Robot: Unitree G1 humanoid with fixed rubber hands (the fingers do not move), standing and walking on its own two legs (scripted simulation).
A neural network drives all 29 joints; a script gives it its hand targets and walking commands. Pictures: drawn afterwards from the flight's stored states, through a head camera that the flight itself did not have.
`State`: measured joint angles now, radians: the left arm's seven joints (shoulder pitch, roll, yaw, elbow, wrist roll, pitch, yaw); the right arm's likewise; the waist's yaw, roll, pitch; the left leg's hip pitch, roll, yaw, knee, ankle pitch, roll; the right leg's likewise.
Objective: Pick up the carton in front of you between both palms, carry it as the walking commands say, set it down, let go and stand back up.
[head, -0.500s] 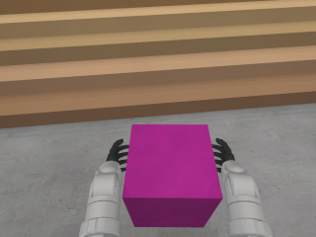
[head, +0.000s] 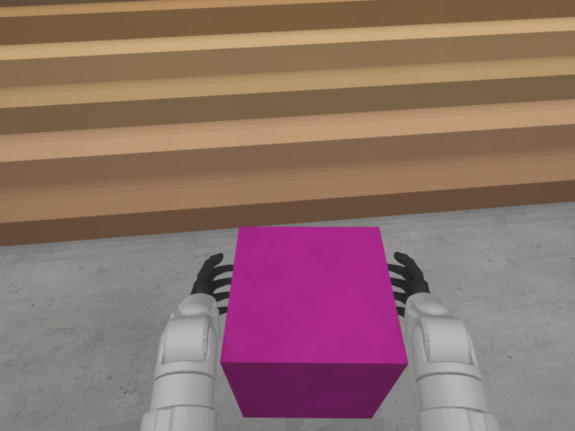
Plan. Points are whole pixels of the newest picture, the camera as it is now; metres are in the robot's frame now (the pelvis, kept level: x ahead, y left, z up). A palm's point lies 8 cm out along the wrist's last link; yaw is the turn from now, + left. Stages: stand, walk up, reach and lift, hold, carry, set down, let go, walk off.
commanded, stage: hold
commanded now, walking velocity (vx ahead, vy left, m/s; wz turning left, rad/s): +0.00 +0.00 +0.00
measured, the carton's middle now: (308, 326) +0.29 +0.00 -0.02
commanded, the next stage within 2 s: carry in 0.80 s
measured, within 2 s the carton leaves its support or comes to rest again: neither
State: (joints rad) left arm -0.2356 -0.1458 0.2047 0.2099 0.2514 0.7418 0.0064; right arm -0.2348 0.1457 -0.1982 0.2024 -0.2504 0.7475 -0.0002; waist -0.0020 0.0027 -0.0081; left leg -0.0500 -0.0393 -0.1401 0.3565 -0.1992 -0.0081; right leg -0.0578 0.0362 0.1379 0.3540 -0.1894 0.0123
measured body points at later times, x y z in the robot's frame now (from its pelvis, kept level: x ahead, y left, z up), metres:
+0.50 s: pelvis -0.01 +0.00 +0.00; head -0.05 +0.00 +0.45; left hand +0.29 +0.15 +0.04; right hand +0.29 -0.15 +0.04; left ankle +0.01 +0.13 -0.75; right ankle +0.01 -0.13 -0.75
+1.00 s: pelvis +0.02 +0.00 -0.01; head -0.02 +0.00 +0.43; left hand +0.32 +0.15 +0.06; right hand +0.32 -0.15 +0.06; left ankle +0.01 +0.13 -0.75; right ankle +0.01 -0.13 -0.74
